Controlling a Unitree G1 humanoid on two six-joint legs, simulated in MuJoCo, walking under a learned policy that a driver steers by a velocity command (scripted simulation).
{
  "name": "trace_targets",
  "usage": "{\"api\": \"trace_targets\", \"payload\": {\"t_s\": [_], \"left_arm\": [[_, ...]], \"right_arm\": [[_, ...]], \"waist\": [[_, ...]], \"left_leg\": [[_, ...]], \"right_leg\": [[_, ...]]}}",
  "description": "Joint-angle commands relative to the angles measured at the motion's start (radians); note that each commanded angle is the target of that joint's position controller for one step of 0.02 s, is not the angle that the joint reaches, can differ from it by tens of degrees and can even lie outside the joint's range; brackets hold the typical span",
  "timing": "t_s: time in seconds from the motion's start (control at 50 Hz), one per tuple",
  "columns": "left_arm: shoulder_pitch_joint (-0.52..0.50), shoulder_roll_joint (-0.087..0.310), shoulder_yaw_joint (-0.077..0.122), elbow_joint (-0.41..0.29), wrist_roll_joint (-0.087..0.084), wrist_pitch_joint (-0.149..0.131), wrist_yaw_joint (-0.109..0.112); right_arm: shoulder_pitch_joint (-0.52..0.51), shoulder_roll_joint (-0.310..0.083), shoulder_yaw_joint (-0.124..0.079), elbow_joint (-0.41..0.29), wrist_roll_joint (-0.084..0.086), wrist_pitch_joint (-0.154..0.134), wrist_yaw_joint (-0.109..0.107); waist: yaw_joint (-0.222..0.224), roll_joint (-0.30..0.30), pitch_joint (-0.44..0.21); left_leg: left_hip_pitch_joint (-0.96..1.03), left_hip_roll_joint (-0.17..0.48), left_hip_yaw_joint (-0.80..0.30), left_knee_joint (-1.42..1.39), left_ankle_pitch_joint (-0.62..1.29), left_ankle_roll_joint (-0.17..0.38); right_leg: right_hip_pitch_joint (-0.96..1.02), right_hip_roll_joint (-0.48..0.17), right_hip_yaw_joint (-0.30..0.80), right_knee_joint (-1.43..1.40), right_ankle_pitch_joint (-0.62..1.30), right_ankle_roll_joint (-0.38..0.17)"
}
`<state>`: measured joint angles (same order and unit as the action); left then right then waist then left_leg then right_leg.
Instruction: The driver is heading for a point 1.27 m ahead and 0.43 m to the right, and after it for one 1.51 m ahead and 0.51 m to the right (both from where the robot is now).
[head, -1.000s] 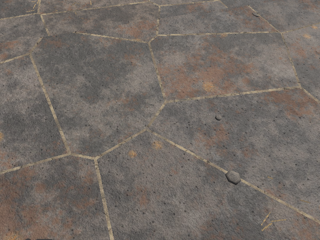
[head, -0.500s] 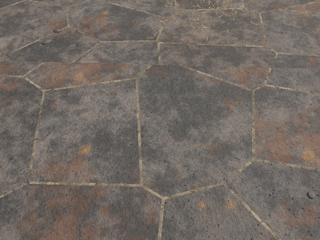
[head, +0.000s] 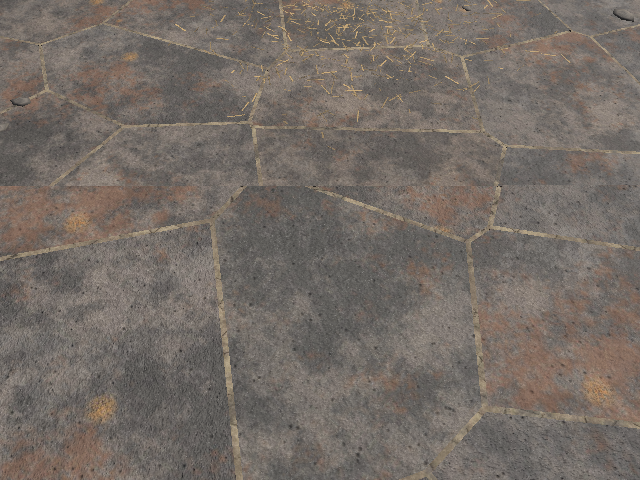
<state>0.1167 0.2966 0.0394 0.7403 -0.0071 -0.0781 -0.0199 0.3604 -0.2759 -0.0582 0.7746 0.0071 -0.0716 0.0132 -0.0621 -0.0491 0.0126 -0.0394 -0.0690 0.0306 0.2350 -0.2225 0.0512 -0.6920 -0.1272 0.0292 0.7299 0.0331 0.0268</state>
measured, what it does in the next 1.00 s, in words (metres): walks ahead, turning right: right foot, then left foot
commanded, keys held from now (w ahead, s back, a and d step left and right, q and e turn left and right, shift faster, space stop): w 0.30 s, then w+e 0.70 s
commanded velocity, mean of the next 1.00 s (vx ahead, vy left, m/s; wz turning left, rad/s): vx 0.50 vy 0.00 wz -0.27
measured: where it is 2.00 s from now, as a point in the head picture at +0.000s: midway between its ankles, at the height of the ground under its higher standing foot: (457, 258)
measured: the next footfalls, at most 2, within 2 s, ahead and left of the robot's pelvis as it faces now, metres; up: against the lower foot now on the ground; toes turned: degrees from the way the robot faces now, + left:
right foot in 0.16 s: +0.29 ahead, -0.14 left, +0.00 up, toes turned -2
left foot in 0.68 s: +0.57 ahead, +0.08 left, +0.00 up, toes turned -10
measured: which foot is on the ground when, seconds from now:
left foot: down 0.00-0.16, up 0.18-0.66, down 0.68-1.00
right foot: up 0.00-0.14, down 0.16-0.68, up 0.70-1.00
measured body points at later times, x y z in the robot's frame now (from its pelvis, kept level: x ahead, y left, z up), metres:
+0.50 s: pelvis +0.28 -0.06 +0.00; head +0.31 -0.07 +0.45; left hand +0.32 +0.22 -0.12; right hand +0.47 -0.32 -0.09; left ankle +0.45 +0.12 -0.69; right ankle +0.25 -0.14 -0.74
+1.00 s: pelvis +0.55 -0.04 +0.00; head +0.58 -0.04 +0.45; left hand +0.81 +0.16 -0.09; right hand +0.49 -0.32 -0.12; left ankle +0.53 +0.09 -0.74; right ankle +0.63 -0.23 -0.68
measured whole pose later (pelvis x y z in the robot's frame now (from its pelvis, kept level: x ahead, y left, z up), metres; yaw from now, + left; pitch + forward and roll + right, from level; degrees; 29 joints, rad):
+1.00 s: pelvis +0.55 -0.04 +0.00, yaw -20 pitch +1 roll +2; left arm 0.17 0.31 0.08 0.68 -0.03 -0.02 -0.02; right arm 0.31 -0.28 -0.07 0.86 -0.01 -0.09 0.00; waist -0.07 -0.05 0.03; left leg -0.03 -0.01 0.17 0.25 -0.23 0.01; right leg -0.68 -0.11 0.05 0.88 -0.09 0.00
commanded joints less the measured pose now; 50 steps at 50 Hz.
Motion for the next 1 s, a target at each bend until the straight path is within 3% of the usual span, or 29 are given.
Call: {"api": "trace_targets", "payload": {"t_s": [0.02, 0.08, 0.12, 0.14, 0.16, 0.18, 0.2, 0.22, 0.24, 0.26, 0.28, 0.3, 0.36, 0.4, 0.46, 0.56, 0.62, 0.64, 0.66, 0.68, 0.7, 0.72, 0.74, 0.76, 0.78, 0.8, 0.88, 1.0], "left_arm": [[-0.092, 0.047, 0.003, -0.081, -0.008, -0.017, -0.017], [-0.124, 0.073, 0.011, -0.104, -0.006, -0.019, -0.030], [-0.077, 0.093, 0.021, -0.098, -0.003, -0.020, -0.032], [0.014, 0.118, 0.036, -0.075, -0.001, -0.020, -0.027], [0.169, 0.165, 0.060, -0.034, 0.001, -0.018, -0.017], [0.294, 0.267, 0.081, -0.021, 0.022, -0.017, -0.009], [0.343, 0.257, 0.078, -0.002, 0.006, -0.014, -0.019], [0.311, 0.177, 0.054, -0.008, -0.007, -0.015, -0.017], [0.239, 0.154, 0.046, -0.017, -0.005, -0.013, -0.013], [0.178, 0.136, 0.040, -0.025, 0.004, -0.011, -0.011], [0.138, 0.110, 0.032, -0.031, 0.016, -0.013, -0.012], [0.118, 0.095, 0.027, -0.032, 0.023, -0.017, -0.012], [0.124, 0.110, 0.033, -0.015, 0.006, -0.030, -0.011], [0.148, 0.131, 0.042, -0.001, 0.003, -0.026, 0.001], [0.187, 0.146, 0.049, 0.017, -0.007, -0.014, 0.017], [0.274, 0.162, 0.059, 0.050, -0.020, 0.009, 0.029], [0.265, 0.171, 0.068, 0.049, -0.018, 0.023, 0.038], [0.254, 0.164, 0.067, 0.046, -0.016, 0.028, 0.038], [0.254, 0.131, 0.055, 0.040, -0.011, 0.029, 0.037], [0.249, 0.065, 0.031, 0.012, 0.008, 0.028, 0.034], [0.374, -0.012, 0.009, -0.026, -0.014, 0.012, 0.034], [0.350, 0.088, 0.029, -0.007, -0.034, 0.007, 0.035], [0.260, 0.146, 0.048, -0.023, -0.039, 0.010, 0.035], [0.220, 0.139, 0.050, -0.030, -0.031, 0.014, 0.037], [0.193, 0.127, 0.053, -0.039, -0.021, 0.019, 0.035], [0.197, 0.110, 0.055, -0.044, -0.022, 0.028, 0.029], [0.161, 0.055, 0.047, -0.078, -0.021, 0.056, 0.021], [0.009, 0.025, 0.030, -0.133, -0.017, 0.047, -0.012]], "right_arm": [[-0.013, -0.181, -0.046, -0.043, 0.013, -0.012, -0.009], [0.013, -0.191, -0.051, -0.012, 0.019, 0.002, -0.014], [0.008, -0.201, -0.055, -0.002, 0.017, 0.015, -0.018], [-0.006, -0.202, -0.053, -0.001, 0.015, 0.022, -0.020], [0.003, -0.170, -0.039, -0.003, 0.005, 0.027, -0.024], [0.103, -0.080, -0.008, -0.035, -0.008, 0.018, -0.023], [0.155, -0.034, 0.009, -0.021, -0.003, -0.002, -0.017], [0.053, -0.140, -0.015, -0.031, 0.021, -0.016, -0.009], [-0.037, -0.161, -0.020, -0.058, 0.034, -0.024, -0.007], [-0.087, -0.152, -0.017, -0.068, 0.021, -0.027, -0.011], [-0.094, -0.143, -0.022, -0.067, 0.010, -0.022, -0.013], [-0.068, -0.128, -0.022, -0.059, 0.009, -0.012, -0.013], [-0.070, -0.090, -0.015, -0.061, -0.007, 0.006, -0.020], [-0.148, -0.080, -0.011, -0.086, -0.014, 0.004, -0.022], [-0.257, -0.059, -0.002, -0.108, -0.011, -0.010, -0.013], [-0.401, -0.070, -0.002, -0.142, 0.005, -0.033, 0.010], [-0.368, -0.113, -0.017, -0.136, 0.009, -0.046, 0.016], [-0.308, -0.127, -0.025, -0.119, 0.008, -0.050, 0.013], [-0.195, -0.164, -0.045, -0.089, 0.002, -0.054, 0.006], [-0.033, -0.225, -0.062, -0.072, -0.016, -0.055, -0.004], [0.026, -0.298, -0.080, -0.046, -0.021, -0.039, -0.001], [0.013, -0.201, -0.056, -0.055, -0.012, -0.036, 0.003], [-0.037, -0.143, -0.039, -0.060, -0.007, -0.035, 0.000], [-0.094, -0.120, -0.030, -0.060, -0.011, -0.033, 0.000], [-0.132, -0.090, -0.023, -0.054, -0.014, -0.031, 0.000], [-0.154, -0.081, -0.020, -0.048, -0.021, -0.033, -0.002], [-0.164, -0.109, -0.035, -0.016, -0.015, -0.048, -0.006], [-0.138, -0.160, -0.049, 0.015, -0.008, -0.033, -0.018]], "waist": [[0.003, 0.096, 0.069], [0.009, 0.096, 0.070], [0.042, 0.117, 0.033], [0.096, 0.118, -0.028], [0.163, 0.100, -0.140], [0.153, -0.075, -0.321], [0.145, -0.252, -0.421], [0.173, -0.148, -0.313], [0.160, -0.086, -0.183], [0.134, -0.020, -0.106], [0.102, -0.017, -0.060], [0.073, -0.039, -0.059], [0.048, -0.025, -0.033], [0.062, -0.003, -0.002], [0.095, -0.004, 0.019], [0.140, -0.019, 0.037], [0.102, -0.051, 0.022], [0.065, -0.057, -0.002], [0.013, -0.040, -0.077], [-0.054, 0.065, -0.233], [0.005, 0.374, -0.349], [-0.021, 0.303, -0.298], [-0.030, 0.218, -0.174], [-0.007, 0.157, -0.112], [0.012, 0.150, -0.060], [0.036, 0.175, -0.038], [0.056, 0.139, 0.007], [0.009, 0.099, 0.045]], "left_leg": [[-0.095, 0.273, -0.118, -0.102, 0.181, 0.161], [0.028, 0.321, -0.135, -0.041, 0.233, 0.138], [0.082, 0.323, -0.131, 0.042, 0.403, 0.115], [0.082, 0.290, -0.102, 0.165, 0.571, 0.094], [0.002, 0.233, -0.058, 0.373, 0.597, 0.061], [-0.324, 0.126, -0.011, 0.762, 0.277, -0.003], [-0.570, -0.008, -0.107, 0.986, -0.357, -0.036], [-0.691, 0.052, -0.171, 1.078, -0.344, -0.024], [-0.730, 0.103, -0.134, 1.061, -0.251, -0.013], [-0.706, 0.146, -0.109, 1.009, -0.166, -0.012], [-0.654, 0.179, -0.111, 0.951, -0.108, -0.015], [-0.593, 0.196, -0.117, 0.925, -0.073, -0.019], [-0.568, 0.200, -0.097, 0.824, -0.025, -0.051], [-0.612, 0.198, -0.097, 0.696, 0.071, -0.076], [-0.573, 0.163, -0.088, 0.472, 0.242, -0.094], [-0.500, 0.112, -0.091, 0.289, 0.298, -0.095], [-0.414, 0.104, -0.101, 0.237, 0.204, -0.066], [-0.324, 0.098, -0.084, 0.209, 0.180, -0.047], [-0.146, 0.110, -0.083, 0.197, 0.165, -0.015], [0.122, 0.279, -0.242, 0.228, 0.119, 0.047], [0.415, 0.492, -0.671, 0.133, -0.102, 0.188], [0.371, 0.482, -0.750, 0.068, -0.278, 0.185], [0.262, 0.447, -0.591, 0.055, -0.253, 0.145], [0.152, 0.407, -0.471, 0.039, -0.129, 0.125], [0.066, 0.371, -0.382, 0.014, -0.032, 0.118], [0.002, 0.349, -0.310, -0.012, 0.031, 0.111], [-0.069, 0.343, -0.146, -0.086, 0.192, 0.137], [-0.032, 0.320, 0.058, -0.097, 0.292, 0.115]], "right_leg": [[0.085, 0.028, -0.010, -0.124, 0.093, -0.014], [0.067, 0.042, 0.001, -0.190, 0.006, -0.054], [0.148, 0.073, -0.028, -0.210, -0.081, -0.081], [0.281, 0.110, -0.065, -0.229, -0.097, -0.105], [0.519, 0.103, -0.060, -0.206, -0.074, -0.137], [0.914, -0.145, 0.294, -0.188, -0.125, -0.263], [1.077, -0.257, 0.696, -0.371, -0.346, -0.356], [1.019, -0.236, 0.652, -0.418, -0.474, -0.309], [0.884, -0.208, 0.518, -0.436, -0.439, -0.273], [0.747, -0.173, 0.417, -0.455, -0.341, -0.259], [0.638, -0.139, 0.343, -0.485, -0.244, -0.253], [0.577, -0.119, 0.301, -0.512, -0.194, -0.252], [0.503, -0.091, 0.227, -0.572, -0.083, -0.284], [0.508, -0.080, 0.194, -0.593, -0.042, -0.287], [0.507, -0.035, 0.133, -0.588, -0.045, -0.250], [0.554, -0.059, 0.181, -0.517, -0.102, -0.233], [0.597, -0.087, 0.248, -0.436, -0.109, -0.206], [0.586, -0.072, 0.248, -0.378, -0.072, -0.189], [0.545, -0.014, 0.217, -0.242, -0.020, -0.160], [0.403, 0.062, 0.155, 0.048, -0.171, -0.122], [0.044, 0.191, 0.046, 0.373, -0.604, -0.063], [-0.071, 0.131, 0.123, 0.514, -0.614, -0.056], [-0.106, 0.095, 0.116, 0.543, -0.524, -0.057], [-0.075, 0.058, 0.094, 0.529, -0.445, -0.049], [-0.054, 0.034, 0.094, 0.486, -0.392, -0.044], [-0.009, 0.009, 0.095, 0.459, -0.356, -0.040], [-0.006, -0.012, 0.073, 0.368, -0.276, -0.019], [0.028, 0.006, 0.001, 0.052, -0.024, -0.029]]}}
